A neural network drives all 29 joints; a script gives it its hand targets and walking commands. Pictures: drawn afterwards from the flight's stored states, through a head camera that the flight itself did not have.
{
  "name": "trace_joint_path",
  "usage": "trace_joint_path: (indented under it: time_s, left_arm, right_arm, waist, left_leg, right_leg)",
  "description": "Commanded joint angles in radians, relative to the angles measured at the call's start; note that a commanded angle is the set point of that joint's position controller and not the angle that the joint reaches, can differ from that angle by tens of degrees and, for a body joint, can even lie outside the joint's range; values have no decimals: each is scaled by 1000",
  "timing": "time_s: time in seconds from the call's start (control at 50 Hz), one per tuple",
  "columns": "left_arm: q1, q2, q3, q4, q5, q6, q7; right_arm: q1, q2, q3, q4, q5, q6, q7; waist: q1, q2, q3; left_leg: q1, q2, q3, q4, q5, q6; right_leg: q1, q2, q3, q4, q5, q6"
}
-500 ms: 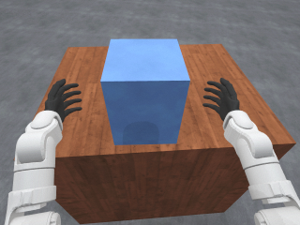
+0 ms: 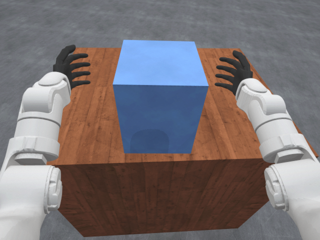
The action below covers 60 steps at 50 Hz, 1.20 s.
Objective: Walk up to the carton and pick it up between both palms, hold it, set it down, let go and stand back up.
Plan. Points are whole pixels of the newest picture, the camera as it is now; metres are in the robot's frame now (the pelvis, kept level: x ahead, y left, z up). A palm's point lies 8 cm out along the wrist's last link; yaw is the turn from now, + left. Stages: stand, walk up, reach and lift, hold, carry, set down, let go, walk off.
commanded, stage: reach and lift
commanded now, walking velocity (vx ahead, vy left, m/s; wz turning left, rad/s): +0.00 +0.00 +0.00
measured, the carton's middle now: (158, 98) +0.49 +0.00 +0.11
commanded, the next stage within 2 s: none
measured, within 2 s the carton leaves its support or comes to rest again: neither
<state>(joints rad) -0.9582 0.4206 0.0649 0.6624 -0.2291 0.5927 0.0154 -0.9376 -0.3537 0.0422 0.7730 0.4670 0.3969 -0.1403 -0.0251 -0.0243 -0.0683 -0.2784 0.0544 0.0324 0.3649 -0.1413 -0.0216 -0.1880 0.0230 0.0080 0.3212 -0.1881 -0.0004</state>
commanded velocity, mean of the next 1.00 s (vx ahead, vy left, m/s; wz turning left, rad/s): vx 0.00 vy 0.00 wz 0.00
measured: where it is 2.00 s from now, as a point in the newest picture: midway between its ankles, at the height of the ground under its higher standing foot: outside the picture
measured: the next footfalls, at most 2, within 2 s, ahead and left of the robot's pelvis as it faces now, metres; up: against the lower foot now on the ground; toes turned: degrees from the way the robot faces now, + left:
none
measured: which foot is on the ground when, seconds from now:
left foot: down 0.00-1.00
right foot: down 0.00-1.00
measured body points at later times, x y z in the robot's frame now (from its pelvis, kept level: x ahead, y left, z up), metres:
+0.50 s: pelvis +0.00 +0.00 +0.00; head +0.03 +0.02 +0.45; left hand +0.49 +0.22 +0.26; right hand +0.48 -0.19 +0.25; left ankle +0.03 +0.13 -0.75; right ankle -0.02 -0.12 -0.75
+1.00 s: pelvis +0.00 -0.01 +0.00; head +0.05 +0.01 +0.44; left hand +0.49 +0.20 +0.17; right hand +0.48 -0.18 +0.17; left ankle +0.03 +0.13 -0.75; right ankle -0.02 -0.12 -0.75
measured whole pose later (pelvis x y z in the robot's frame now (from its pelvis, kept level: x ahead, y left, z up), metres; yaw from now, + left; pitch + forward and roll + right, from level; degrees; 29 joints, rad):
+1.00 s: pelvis +0.00 -0.01 +0.00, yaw +0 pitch +13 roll -1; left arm -1.22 0.38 -0.05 1.29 -0.26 0.15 0.02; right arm -1.17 -0.28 0.04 1.19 0.38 0.18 -0.12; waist -0.03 -0.02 -0.16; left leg -0.48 0.07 0.02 0.37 -0.12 -0.04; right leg -0.39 0.04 -0.01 0.32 -0.17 -0.01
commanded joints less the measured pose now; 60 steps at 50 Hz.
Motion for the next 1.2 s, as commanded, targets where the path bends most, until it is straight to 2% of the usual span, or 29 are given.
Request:
trace_joint_path:
  time_s: [0.0,0.26,0.48,0.74,1.04,1.18]
  left_arm:
    - [-514,149,-11,-52,-16,-58,5]
    - [-740,165,-103,182,-54,-123,23]
    - [-839,165,-139,346,-77,-194,19]
    - [-778,125,-126,436,-51,-330,5]
    - [-736,78,-85,520,-25,-576,17]
    - [-751,52,-90,573,-26,-615,25]
  right_arm:
    - [-530,-187,-38,-50,6,-45,13]
    - [-745,-226,-4,171,21,-65,43]
    - [-838,-216,18,268,18,-75,51]
    - [-772,-151,1,281,-35,-149,34]
    - [-705,-69,-39,270,-126,-326,17]
    - [-714,-68,-44,315,-129,-361,17]
  waist:
    - [-10,64,-464]
    - [-13,79,-531]
    - [-19,78,-605]
    - [-24,81,-621]
    - [0,65,-750]
    - [-7,61,-782]
  left_leg:
    - [354,-43,-21,41,235,6]
    - [328,-42,-29,51,268,-8]
    - [313,-44,-34,59,315,-19]
    - [303,-42,-25,59,334,-32]
    - [219,-40,1,92,321,-38]
    - [186,-38,4,112,325,-45]
  right_leg:
    - [-43,30,-36,-26,344,44]
    - [-74,36,-48,-23,388,40]
    - [-93,34,-55,-17,461,45]
    - [-111,29,-66,-10,481,56]
    - [-149,10,-61,39,482,64]
    - [-171,8,-60,59,490,61]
